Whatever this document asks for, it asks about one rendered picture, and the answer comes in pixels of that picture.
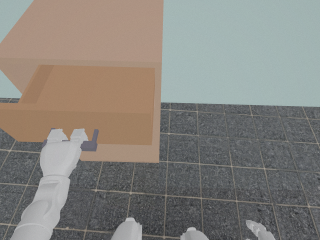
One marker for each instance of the right robot thigh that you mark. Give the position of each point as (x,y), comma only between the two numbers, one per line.
(193,235)

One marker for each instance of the robot left hand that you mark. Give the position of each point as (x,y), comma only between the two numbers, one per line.
(61,157)

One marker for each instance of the drawer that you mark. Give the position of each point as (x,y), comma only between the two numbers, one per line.
(118,101)

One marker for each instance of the cabinet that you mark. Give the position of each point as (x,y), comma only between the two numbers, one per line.
(103,33)

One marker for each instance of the left robot forearm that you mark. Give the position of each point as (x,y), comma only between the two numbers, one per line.
(43,214)

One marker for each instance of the left robot thigh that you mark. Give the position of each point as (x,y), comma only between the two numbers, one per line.
(128,230)

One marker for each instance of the handle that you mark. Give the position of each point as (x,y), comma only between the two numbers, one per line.
(90,146)

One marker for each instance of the robot thigh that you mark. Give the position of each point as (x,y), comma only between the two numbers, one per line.
(193,235)
(128,230)

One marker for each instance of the robot right hand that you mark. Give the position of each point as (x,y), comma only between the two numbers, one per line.
(259,230)

